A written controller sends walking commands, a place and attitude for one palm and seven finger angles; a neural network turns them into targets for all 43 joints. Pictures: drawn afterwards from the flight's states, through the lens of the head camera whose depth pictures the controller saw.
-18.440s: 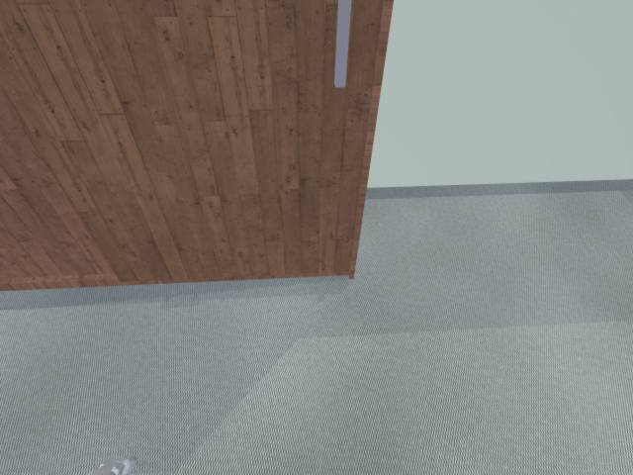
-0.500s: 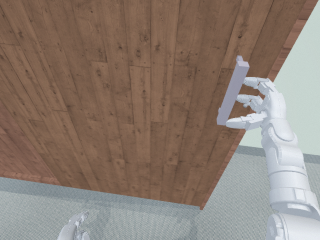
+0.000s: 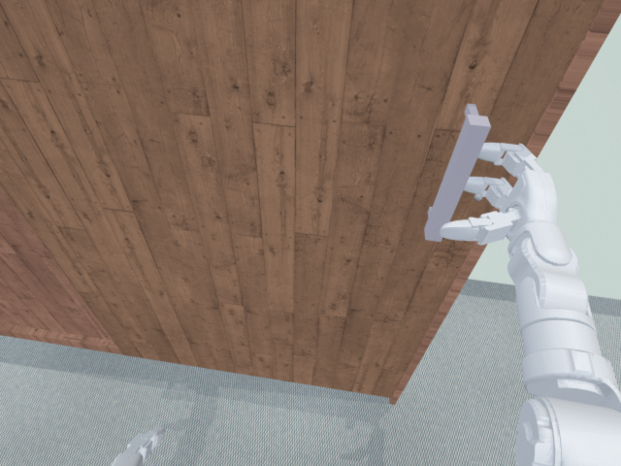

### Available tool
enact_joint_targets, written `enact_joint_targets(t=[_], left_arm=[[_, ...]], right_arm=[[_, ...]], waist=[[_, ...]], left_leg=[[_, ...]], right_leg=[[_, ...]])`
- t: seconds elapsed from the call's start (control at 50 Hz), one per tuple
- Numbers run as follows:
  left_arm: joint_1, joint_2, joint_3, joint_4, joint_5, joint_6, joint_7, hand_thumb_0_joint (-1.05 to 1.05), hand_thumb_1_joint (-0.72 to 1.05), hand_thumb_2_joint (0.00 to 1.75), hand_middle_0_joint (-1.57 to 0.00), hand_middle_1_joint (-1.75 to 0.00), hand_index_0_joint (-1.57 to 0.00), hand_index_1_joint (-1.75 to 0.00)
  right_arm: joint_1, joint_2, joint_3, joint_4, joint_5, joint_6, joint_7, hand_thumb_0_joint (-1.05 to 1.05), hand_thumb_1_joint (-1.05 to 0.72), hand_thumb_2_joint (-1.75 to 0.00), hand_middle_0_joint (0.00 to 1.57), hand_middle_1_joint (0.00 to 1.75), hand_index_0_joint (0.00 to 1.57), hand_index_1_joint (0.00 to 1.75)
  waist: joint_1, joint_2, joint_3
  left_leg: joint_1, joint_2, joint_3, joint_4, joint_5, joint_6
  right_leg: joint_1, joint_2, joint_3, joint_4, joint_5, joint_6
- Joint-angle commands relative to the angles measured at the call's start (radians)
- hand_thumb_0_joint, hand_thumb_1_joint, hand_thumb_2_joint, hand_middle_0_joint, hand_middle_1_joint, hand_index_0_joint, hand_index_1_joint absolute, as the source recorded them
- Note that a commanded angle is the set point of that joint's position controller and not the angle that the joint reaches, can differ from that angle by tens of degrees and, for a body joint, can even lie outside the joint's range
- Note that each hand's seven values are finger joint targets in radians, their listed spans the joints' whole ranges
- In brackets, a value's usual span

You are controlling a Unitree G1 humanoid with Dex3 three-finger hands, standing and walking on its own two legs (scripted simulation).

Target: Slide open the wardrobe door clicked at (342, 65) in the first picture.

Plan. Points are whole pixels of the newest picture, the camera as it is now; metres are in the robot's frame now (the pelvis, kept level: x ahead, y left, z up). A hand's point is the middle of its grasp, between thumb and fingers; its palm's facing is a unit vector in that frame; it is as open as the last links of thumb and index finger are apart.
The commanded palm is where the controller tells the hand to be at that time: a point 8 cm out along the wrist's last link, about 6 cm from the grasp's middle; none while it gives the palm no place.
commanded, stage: slide the fingers in behind the handle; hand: right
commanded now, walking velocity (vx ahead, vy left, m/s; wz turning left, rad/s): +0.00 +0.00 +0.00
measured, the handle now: (450, 176) +0.47 -0.15 +0.16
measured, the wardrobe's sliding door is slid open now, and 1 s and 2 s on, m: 0.00 0.00 0.00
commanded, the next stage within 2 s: grip the handle and tug to test in 1.68 s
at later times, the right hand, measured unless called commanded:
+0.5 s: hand (466, 203) +0.41 -0.15 +0.17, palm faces +0.09 +1.00 +0.02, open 14.0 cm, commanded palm +0.38 -0.20 +0.16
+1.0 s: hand (449, 199) +0.42 -0.14 +0.16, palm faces +0.08 +1.00 +0.02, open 14.0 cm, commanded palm +0.39 -0.19 +0.16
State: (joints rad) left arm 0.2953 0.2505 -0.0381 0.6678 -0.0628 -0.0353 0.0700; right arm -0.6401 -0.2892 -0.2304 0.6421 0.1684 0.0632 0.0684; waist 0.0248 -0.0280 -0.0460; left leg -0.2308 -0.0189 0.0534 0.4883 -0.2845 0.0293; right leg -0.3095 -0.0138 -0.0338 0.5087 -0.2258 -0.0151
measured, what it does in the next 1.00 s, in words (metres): stands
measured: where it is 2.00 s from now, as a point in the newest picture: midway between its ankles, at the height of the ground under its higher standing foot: outside the picture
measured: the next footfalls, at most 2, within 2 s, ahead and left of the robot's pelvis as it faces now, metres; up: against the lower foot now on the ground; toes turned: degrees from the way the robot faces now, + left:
none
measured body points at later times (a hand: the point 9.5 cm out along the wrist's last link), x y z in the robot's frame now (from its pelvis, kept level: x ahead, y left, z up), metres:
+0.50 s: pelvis +0.00 +0.00 +0.00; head -0.01 +0.01 +0.45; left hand +0.14 +0.24 -0.10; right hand +0.40 -0.21 +0.17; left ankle -0.02 +0.10 -0.74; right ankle +0.02 -0.11 -0.74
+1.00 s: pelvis +0.01 +0.00 +0.00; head +0.00 +0.01 +0.45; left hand +0.13 +0.25 -0.11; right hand +0.41 -0.19 +0.16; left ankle -0.02 +0.10 -0.74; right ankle +0.02 -0.11 -0.74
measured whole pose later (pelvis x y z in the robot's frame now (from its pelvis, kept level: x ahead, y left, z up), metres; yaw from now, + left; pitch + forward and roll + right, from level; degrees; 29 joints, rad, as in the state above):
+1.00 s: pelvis +0.01 +0.00 +0.00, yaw +0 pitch +1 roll +0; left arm 0.27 0.24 -0.04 0.66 -0.05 -0.01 0.07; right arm -0.57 -0.20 -0.17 0.52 0.16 0.11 -0.01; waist 0.02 -0.03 -0.05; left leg -0.19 -0.02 0.05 0.47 -0.29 0.03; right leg -0.27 -0.02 -0.04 0.49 -0.23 -0.01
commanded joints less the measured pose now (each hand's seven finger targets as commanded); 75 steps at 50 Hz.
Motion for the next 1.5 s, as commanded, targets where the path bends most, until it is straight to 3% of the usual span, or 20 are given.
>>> enact_joint_targets(t=[0.0,0.04,0.12,0.16,0.22,0.34,0.4,0.44,0.6,0.62,0.84,0.92,0.96,1.0,1.16,1.22,1.32,1.34,1.38,1.48], left_arm=[[-0.066,0.132,0.048,-0.145,0.001,-0.054,0.009,0.00,0.90,0.90,-0.20,-0.30,-0.20,-0.30],[-0.067,0.138,0.046,-0.146,0.002,-0.050,0.011,0.00,0.90,0.90,-0.20,-0.30,-0.20,-0.30],[-0.086,0.126,0.043,-0.159,0.000,-0.051,0.010,0.00,0.90,0.90,-0.20,-0.30,-0.20,-0.30],[-0.091,0.128,0.045,-0.162,0.002,-0.051,0.010,0.00,0.90,0.90,-0.20,-0.30,-0.20,-0.30],[-0.102,0.120,0.043,-0.162,-0.001,-0.051,0.009,0.00,0.90,0.90,-0.20,-0.30,-0.20,-0.30],[-0.113,0.124,0.040,-0.157,0.005,-0.041,0.014,0.00,0.90,0.90,-0.20,-0.30,-0.20,-0.30],[-0.124,0.114,0.036,-0.156,0.004,-0.036,0.017,0.00,0.90,0.90,-0.20,-0.30,-0.20,-0.30],[-0.115,0.120,0.038,-0.151,0.008,-0.035,0.020,0.00,0.90,0.90,-0.20,-0.30,-0.20,-0.30],[-0.116,0.113,0.036,-0.152,0.006,-0.030,0.019,0.00,0.90,0.90,-0.20,-0.30,-0.20,-0.30],[-0.114,0.111,0.034,-0.153,0.006,-0.032,0.016,0.00,0.90,0.90,-0.20,-0.30,-0.20,-0.30],[-0.107,0.115,0.043,-0.152,0.013,-0.025,0.009,0.00,0.90,0.90,-0.20,-0.30,-0.20,-0.30],[-0.113,0.107,0.041,-0.153,0.011,-0.025,0.009,0.00,0.90,0.90,-0.20,-0.30,-0.20,-0.30],[-0.112,0.114,0.043,-0.149,0.013,-0.022,0.013,0.00,0.90,0.90,-0.20,-0.30,-0.20,-0.30],[-0.117,0.108,0.039,-0.150,0.012,-0.021,0.014,0.00,0.90,0.90,-0.20,-0.30,-0.20,-0.30],[-0.102,0.109,0.044,-0.138,0.013,-0.025,0.012,0.00,0.90,0.90,-0.20,-0.30,-0.20,-0.30],[-0.102,0.102,0.044,-0.134,0.013,-0.030,0.007,0.00,0.90,0.90,-0.20,-0.30,-0.20,-0.30],[-0.105,0.101,0.042,-0.128,0.017,-0.030,0.005,0.00,0.90,0.90,-0.20,-0.30,-0.20,-0.30],[-0.097,0.110,0.042,-0.123,0.020,-0.024,0.007,0.00,0.90,0.90,-0.20,-0.30,-0.20,-0.30],[-0.113,0.099,0.040,-0.136,0.019,-0.023,0.004,0.00,0.90,0.90,-0.20,-0.30,-0.20,-0.30],[-0.109,0.098,0.040,-0.135,0.019,-0.023,0.006,0.00,0.90,0.90,-0.20,-0.30,-0.20,-0.30]], right_arm=[[-0.473,-0.159,-0.018,-0.260,0.013,-0.083,0.004,0.00,0.50,-0.30,0.30,1.20,0.30,1.20],[-0.422,-0.215,-0.071,-0.240,0.019,-0.079,-0.003,0.00,0.50,-0.30,0.30,1.20,0.30,1.20],[-0.444,-0.155,-0.020,-0.300,0.008,-0.076,-0.009,0.00,0.50,-0.30,0.30,1.20,0.30,1.20],[-0.417,-0.172,-0.035,-0.332,0.010,-0.077,-0.015,0.00,0.50,-0.30,0.30,1.20,0.30,1.20],[-0.408,-0.104,0.016,-0.348,0.012,-0.059,-0.017,0.00,0.50,-0.30,0.30,1.20,0.30,1.20],[-0.381,-0.131,-0.014,-0.349,0.008,-0.025,-0.048,0.00,0.50,-0.30,0.30,1.20,0.30,1.20],[-0.428,-0.099,0.021,-0.368,0.002,-0.019,-0.050,0.00,0.50,-0.30,0.30,1.20,0.30,1.20],[-0.426,-0.131,-0.009,-0.354,0.006,-0.023,-0.056,0.00,0.50,-0.30,0.30,1.20,0.30,1.20],[-0.432,-0.108,0.010,-0.305,0.002,-0.022,-0.044,0.00,0.50,-0.30,0.30,1.20,0.30,1.20],[-0.467,-0.067,0.050,-0.328,0.002,-0.028,-0.043,0.00,0.50,-0.30,0.30,1.20,0.30,1.20],[-0.376,-0.105,-0.007,-0.347,-0.002,-0.025,-0.076,0.00,0.50,-0.30,0.30,1.20,0.30,1.20],[-0.421,-0.044,0.050,-0.375,-0.005,-0.021,-0.078,0.00,0.50,-0.30,0.30,1.20,0.30,1.20],[-0.409,-0.095,0.004,-0.347,-0.003,-0.016,-0.085,0.00,0.50,-0.30,0.30,1.20,0.30,1.20],[-0.442,-0.068,0.031,-0.366,-0.007,-0.018,-0.084,0.00,0.50,-0.30,0.30,1.20,0.30,1.20],[-0.473,-0.024,0.072,-0.334,-0.011,-0.023,-0.090,0.00,0.50,-0.30,0.30,1.20,0.30,1.20],[-0.490,0.041,0.125,-0.337,-0.012,-0.026,-0.091,0.00,0.50,-0.30,0.30,1.20,0.30,1.20],[-0.491,0.033,0.102,-0.307,-0.011,-0.031,-0.115,0.00,0.50,-0.30,0.30,1.20,0.30,1.20],[-0.471,-0.026,0.051,-0.279,-0.014,-0.031,-0.127,0.00,0.50,-0.30,0.30,1.20,0.30,1.20],[-0.489,0.026,0.096,-0.303,-0.021,-0.034,-0.131,0.00,0.50,-0.30,0.30,1.20,0.30,1.20],[-0.493,0.019,0.097,-0.301,-0.025,-0.042,-0.123,0.00,0.50,-0.30,0.30,1.20,0.30,1.20]], waist=[[0.006,0.018,-0.272],[-0.007,0.066,-0.250],[-0.006,0.002,-0.253],[-0.014,0.000,-0.275],[-0.005,-0.001,-0.243],[-0.008,0.053,-0.218],[-0.001,0.008,-0.224],[-0.001,0.069,-0.239],[-0.003,0.016,-0.236],[0.010,0.002,-0.239],[-0.018,0.056,-0.260],[-0.002,0.027,-0.246],[-0.009,0.061,-0.240],[-0.002,0.023,-0.246],[0.012,0.042,-0.265],[0.022,0.021,-0.265],[0.010,0.042,-0.258],[0.002,0.073,-0.259],[0.005,0.063,-0.248],[0.005,0.041,-0.257]], left_leg=[[-0.020,-0.005,-0.029,-0.067,0.260,-0.005],[-0.002,-0.004,-0.032,-0.077,0.242,-0.009],[-0.014,-0.004,-0.032,-0.074,0.237,-0.004],[0.009,-0.004,-0.033,-0.069,0.268,-0.003],[-0.015,-0.006,-0.026,-0.076,0.252,-0.004],[-0.005,-0.005,-0.027,-0.092,0.234,-0.008],[-0.010,-0.002,-0.030,-0.091,0.236,-0.005],[0.007,-0.004,-0.031,-0.096,0.235,-0.008],[-0.002,0.000,-0.034,-0.091,0.242,-0.005],[-0.009,-0.001,-0.029,-0.088,0.250,-0.003],[0.041,-0.002,-0.031,-0.079,0.324,-0.008],[0.018,-0.003,-0.030,-0.083,0.312,-0.007],[0.027,-0.001,-0.036,-0.090,0.295,-0.011],[0.024,0.000,-0.034,-0.089,0.288,-0.008],[0.008,-0.002,-0.030,-0.081,0.310,-0.008],[-0.020,-0.006,-0.022,-0.079,0.298,-0.005],[-0.022,-0.007,-0.020,-0.080,0.265,-0.003],[-0.003,-0.006,-0.021,-0.083,0.258,-0.005],[-0.001,-0.003,-0.025,-0.083,0.263,-0.008],[0.004,-0.002,-0.029,-0.084,0.287,-0.006]], right_leg=[[0.211,0.015,0.045,-0.036,0.175,-0.037],[0.181,0.014,0.041,-0.040,0.154,-0.041],[0.205,0.015,0.041,-0.048,0.156,-0.037],[0.217,0.013,0.038,-0.043,0.186,-0.038],[0.223,0.012,0.040,-0.049,0.174,-0.032],[0.208,0.011,0.040,-0.056,0.160,-0.037],[0.222,0.014,0.040,-0.056,0.160,-0.033],[0.217,0.012,0.043,-0.055,0.161,-0.036],[0.209,0.016,0.039,-0.052,0.157,-0.033],[0.224,0.017,0.044,-0.052,0.171,-0.032],[0.209,0.016,0.030,-0.045,0.223,-0.037],[0.223,0.017,0.031,-0.047,0.212,-0.034],[0.203,0.016,0.030,-0.051,0.192,-0.037],[0.213,0.018,0.029,-0.052,0.191,-0.035],[0.232,0.018,0.038,-0.037,0.215,-0.036],[0.258,0.017,0.045,-0.034,0.219,-0.032],[0.245,0.016,0.052,-0.041,0.198,-0.029],[0.227,0.015,0.052,-0.044,0.193,-0.030],[0.219,0.017,0.041,-0.050,0.183,-0.033],[0.230,0.018,0.040,-0.045,0.198,-0.033]])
